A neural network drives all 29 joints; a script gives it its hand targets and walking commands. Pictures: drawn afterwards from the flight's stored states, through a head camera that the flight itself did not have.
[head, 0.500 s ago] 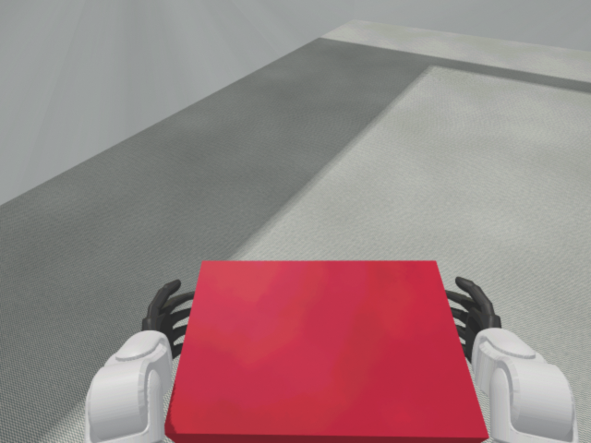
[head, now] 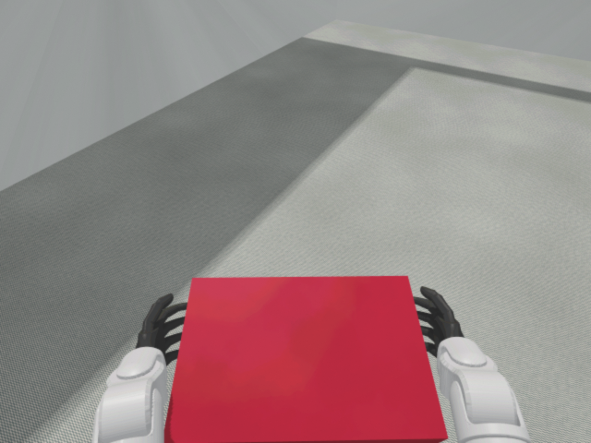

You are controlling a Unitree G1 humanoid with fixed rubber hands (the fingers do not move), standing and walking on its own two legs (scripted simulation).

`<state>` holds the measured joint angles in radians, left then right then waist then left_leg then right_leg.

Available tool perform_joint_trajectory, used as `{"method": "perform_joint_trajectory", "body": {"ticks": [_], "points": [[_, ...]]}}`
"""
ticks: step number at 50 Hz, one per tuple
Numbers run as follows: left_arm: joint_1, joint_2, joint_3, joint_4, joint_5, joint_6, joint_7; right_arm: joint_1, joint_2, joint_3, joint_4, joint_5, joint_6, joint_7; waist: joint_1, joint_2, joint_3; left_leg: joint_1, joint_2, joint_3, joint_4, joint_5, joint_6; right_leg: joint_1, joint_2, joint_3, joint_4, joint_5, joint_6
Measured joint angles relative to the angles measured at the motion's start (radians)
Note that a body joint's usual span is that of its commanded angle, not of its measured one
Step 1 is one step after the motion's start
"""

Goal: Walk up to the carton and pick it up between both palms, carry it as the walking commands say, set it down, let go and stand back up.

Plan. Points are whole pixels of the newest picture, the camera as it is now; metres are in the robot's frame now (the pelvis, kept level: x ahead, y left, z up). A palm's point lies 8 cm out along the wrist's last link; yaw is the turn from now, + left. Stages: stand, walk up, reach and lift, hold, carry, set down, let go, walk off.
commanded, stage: set down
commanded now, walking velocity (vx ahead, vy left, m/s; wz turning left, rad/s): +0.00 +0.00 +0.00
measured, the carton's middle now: (300, 377) +0.25 +0.06 -0.06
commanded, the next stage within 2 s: none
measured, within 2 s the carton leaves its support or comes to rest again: neither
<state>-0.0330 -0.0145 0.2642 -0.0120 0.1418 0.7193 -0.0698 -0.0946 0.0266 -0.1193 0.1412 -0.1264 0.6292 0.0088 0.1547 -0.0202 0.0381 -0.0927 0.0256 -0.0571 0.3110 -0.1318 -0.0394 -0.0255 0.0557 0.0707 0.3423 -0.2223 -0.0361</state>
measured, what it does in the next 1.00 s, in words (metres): stands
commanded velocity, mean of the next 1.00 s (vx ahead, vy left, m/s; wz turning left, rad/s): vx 0.00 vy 0.00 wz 0.00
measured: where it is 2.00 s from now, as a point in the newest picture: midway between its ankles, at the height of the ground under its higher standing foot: outside the picture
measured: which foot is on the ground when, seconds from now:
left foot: down 0.00-1.00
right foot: down 0.00-1.00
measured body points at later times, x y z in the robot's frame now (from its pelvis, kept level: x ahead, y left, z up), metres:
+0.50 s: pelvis -0.01 +0.03 +0.00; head +0.02 +0.05 +0.44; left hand +0.26 +0.27 -0.02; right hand +0.34 -0.11 -0.02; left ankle +0.03 +0.15 -0.75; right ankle -0.02 -0.10 -0.75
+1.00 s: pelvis -0.02 +0.01 -0.04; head +0.15 +0.03 +0.37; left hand +0.29 +0.27 -0.12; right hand +0.36 -0.11 -0.13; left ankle +0.03 +0.15 -0.75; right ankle -0.02 -0.10 -0.75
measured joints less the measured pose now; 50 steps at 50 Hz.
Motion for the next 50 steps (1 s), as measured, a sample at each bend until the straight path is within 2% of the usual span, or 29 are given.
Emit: {"method": "perform_joint_trajectory", "body": {"ticks": [5, 10, 14, 20, 25, 31, 39, 50], "points": [[-0.124, 0.007, 0.08, 0.118, 0.035, 0.017, -0.017, -0.147, 0.036, -0.058, 0.166, -0.058, -0.007, 0.008, -0.01, -0.006, 0.02, 0.027, -0.011, -0.005, 0.014, 0.001, 0.008, 0.041, -0.009, -0.002, -0.012, 0.008, 0.011], [-0.234, -0.033, 0.15, 0.231, 0.107, -0.009, -0.031, -0.25, 0.038, -0.145, 0.299, -0.126, -0.039, 0.037, 0.0, -0.011, 0.034, 0.023, -0.027, 0.009, 0.021, 0.003, 0.022, 0.031, -0.024, 0.015, 0.001, 0.007, 0.019], [-0.276, -0.075, 0.169, 0.285, 0.151, -0.044, -0.016, -0.294, 0.015, -0.198, 0.38, -0.167, -0.078, 0.067, 0.014, -0.015, 0.039, 0.001, -0.037, 0.026, 0.017, 0.009, 0.032, -0.005, -0.031, 0.035, 0.02, 0.001, 0.006], [-0.281, -0.112, 0.176, 0.316, 0.168, -0.112, 0.007, -0.332, -0.017, -0.238, 0.452, -0.189, -0.146, 0.101, 0.024, -0.022, 0.041, -0.068, -0.045, 0.045, 0.023, 0.014, 0.041, -0.094, -0.034, 0.06, 0.057, -0.006, -0.001], [-0.275, -0.114, 0.184, 0.325, 0.167, -0.173, 0.008, -0.348, -0.017, -0.243, 0.473, -0.191, -0.197, 0.103, 0.021, -0.026, 0.037, -0.15, -0.044, 0.049, 0.043, 0.013, 0.04, -0.181, -0.03, 0.066, 0.085, -0.008, 0.011], [-0.283, -0.095, 0.195, 0.342, 0.161, -0.25, -0.007, -0.354, 0.003, -0.241, 0.456, -0.19, -0.246, 0.081, 0.008, -0.021, 0.028, -0.281, -0.038, 0.033, 0.082, 0.011, 0.031, -0.307, -0.021, 0.052, 0.121, -0.008, 0.034], [-0.327, -0.071, 0.225, 0.379, 0.143, -0.34, -0.032, -0.362, 0.028, -0.24, 0.41, -0.173, -0.294, 0.047, -0.006, -0.011, -0.009, -0.507, -0.023, 0.007, 0.182, -0.011, 0.013, -0.523, 0.003, 0.027, 0.209, -0.026, 0.024], [-0.38, -0.027, 0.249, 0.417, 0.104, -0.415, -0.051, -0.397, 0.035, -0.211, 0.387, -0.124, -0.336, 0.004, -0.009, -0.032, -0.097, -0.823, -0.01, 0.0, 0.328, -0.044, 0.001, -0.838, 0.029, 0.022, 0.349, -0.052, 0.021]]}}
